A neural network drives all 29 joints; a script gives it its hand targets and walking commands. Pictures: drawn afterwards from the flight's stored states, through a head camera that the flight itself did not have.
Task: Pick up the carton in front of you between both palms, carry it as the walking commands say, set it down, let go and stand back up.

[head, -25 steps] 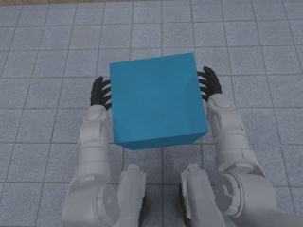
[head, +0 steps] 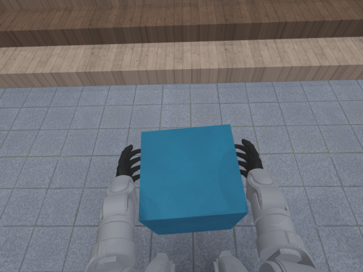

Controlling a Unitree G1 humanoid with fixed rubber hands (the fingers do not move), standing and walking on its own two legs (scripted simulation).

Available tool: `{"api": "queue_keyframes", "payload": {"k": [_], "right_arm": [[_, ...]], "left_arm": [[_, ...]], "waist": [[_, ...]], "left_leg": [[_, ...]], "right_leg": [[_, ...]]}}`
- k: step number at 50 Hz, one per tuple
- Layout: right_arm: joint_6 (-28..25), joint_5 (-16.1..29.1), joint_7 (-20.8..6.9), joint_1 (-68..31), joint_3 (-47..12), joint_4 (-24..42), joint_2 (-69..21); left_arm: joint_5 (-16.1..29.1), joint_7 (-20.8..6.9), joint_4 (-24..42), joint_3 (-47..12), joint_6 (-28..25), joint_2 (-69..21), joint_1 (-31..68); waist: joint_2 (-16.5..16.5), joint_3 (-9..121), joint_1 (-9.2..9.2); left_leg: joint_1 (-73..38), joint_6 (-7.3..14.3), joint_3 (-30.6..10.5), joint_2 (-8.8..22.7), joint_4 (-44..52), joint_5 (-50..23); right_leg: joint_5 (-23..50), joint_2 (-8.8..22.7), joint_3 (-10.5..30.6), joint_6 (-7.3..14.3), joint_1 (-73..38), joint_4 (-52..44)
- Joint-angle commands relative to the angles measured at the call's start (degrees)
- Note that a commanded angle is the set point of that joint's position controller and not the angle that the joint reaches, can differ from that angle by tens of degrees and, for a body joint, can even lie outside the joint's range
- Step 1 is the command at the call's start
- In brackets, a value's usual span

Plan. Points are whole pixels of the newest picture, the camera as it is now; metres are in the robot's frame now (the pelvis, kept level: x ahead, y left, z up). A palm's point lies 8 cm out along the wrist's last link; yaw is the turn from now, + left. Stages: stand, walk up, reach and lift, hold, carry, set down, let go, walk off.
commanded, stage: reach and lift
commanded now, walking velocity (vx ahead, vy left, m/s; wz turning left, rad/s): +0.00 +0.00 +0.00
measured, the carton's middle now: (190, 185) +0.35 +0.01 -0.10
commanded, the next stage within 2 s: hold in 1.40 s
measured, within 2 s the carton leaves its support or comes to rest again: neither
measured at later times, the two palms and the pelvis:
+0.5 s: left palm (109, 164) +0.32 +0.15 +0.11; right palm (278, 160) +0.32 -0.15 +0.11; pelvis +0.02 +0.00 +0.08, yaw +0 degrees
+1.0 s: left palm (107, 160) +0.32 +0.15 +0.12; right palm (279, 156) +0.32 -0.15 +0.11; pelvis +0.02 +0.00 +0.08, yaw +0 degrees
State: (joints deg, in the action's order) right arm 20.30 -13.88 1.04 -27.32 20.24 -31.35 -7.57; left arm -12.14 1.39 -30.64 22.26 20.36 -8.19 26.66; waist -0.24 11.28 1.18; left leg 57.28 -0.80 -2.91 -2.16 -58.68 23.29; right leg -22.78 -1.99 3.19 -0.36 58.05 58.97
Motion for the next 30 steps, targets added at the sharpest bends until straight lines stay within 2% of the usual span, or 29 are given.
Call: {"api": "queue_keyframes", "payload": {"k": [1, 14, 18, 23, 26, 30], "right_arm": [[0.15, 7.48, -12.43, -25.38, -33.04, -2.62, -58.36], [6.57, 9.18, -13.27, -14.67, -36.79, 5.67, -56.62], [9.98, 10.08, -13.79, -13.02, -36.99, 8.12, -57.11], [13.45, 7.90, -14.37, -12.86, -32.29, 6.88, -55.20], [13.93, 6.81, -14.98, -15.90, -29.79, 5.61, -54.80], [13.42, 7.03, -15.65, -20.75, -30.17, 6.29, -55.74]], "left_arm": [[7.09, -13.48, -2.99, -34.11, 0.39, -57.53, 26.11], [7.69, -14.12, 4.12, -38.21, 6.86, -56.06, 15.13], [8.47, -14.62, 6.40, -38.82, 10.02, -55.96, 13.44], [6.36, -15.07, 5.48, -34.40, 13.20, -53.91, 13.53], [5.13, -15.35, 4.26, -31.72, 13.66, -53.70, 16.41], [5.55, -15.73, 4.88, -32.16, 13.22, -55.24, 21.19]], "waist": [[1.06, 26.12, -0.06], [0.31, 12.92, -0.57], [0.39, 7.59, -1.15], [0.04, -1.50, -1.22], [-0.14, -4.01, -0.92], [-0.09, -1.48, -0.96]], "left_leg": [[-20.47, 0.71, -0.89, -5.39, 11.70, -14.93], [-42.11, 0.62, -1.65, -3.58, 28.55, -24.20], [-46.68, 0.69, -1.73, -3.13, 33.26, -22.60], [-47.75, 1.17, -1.41, -2.82, 37.26, -16.14], [-47.60, 1.40, -1.01, -2.59, 37.86, -11.90], [-48.87, 1.43, -0.89, -2.41, 37.46, -11.24]], "right_leg": [[15.03, -5.16, 1.58, 0.55, -24.64, -11.72], [24.07, -3.69, 1.95, 0.18, -44.67, -28.53], [22.73, -3.28, 1.62, 0.13, -49.31, -33.32], [16.59, -2.81, 1.38, 0.69, -50.15, -37.18], [12.29, -2.63, 0.94, 0.96, -49.66, -37.71], [11.43, -2.68, 0.73, 0.98, -50.65, -37.32]]}}
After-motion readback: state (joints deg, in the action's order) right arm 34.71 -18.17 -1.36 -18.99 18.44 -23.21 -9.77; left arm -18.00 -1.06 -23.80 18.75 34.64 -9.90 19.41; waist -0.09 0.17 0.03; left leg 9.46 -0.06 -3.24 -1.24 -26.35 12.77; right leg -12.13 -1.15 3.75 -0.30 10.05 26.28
